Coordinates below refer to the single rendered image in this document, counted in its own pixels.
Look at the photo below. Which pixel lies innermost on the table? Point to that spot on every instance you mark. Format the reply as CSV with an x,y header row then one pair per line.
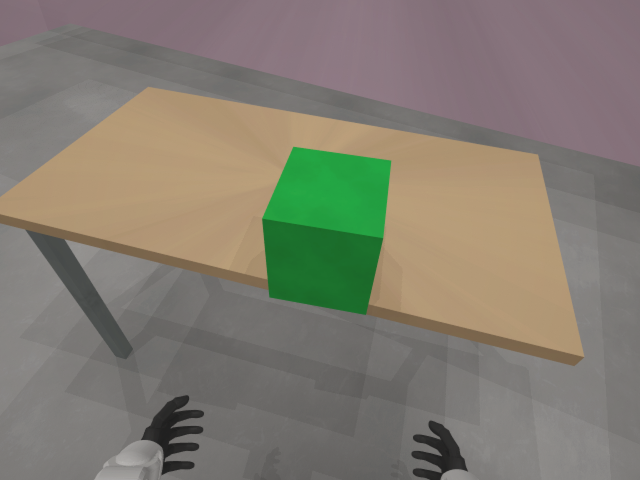
x,y
469,247

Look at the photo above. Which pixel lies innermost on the carton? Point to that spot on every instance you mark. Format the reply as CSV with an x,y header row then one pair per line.
x,y
323,229

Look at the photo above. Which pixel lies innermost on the robot left forearm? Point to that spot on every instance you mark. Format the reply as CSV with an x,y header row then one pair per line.
x,y
141,460

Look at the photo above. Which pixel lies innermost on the right robot hand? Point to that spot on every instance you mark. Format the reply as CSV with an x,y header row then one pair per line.
x,y
448,448

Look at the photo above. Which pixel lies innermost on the left robot hand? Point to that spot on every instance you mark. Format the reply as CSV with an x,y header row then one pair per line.
x,y
160,432

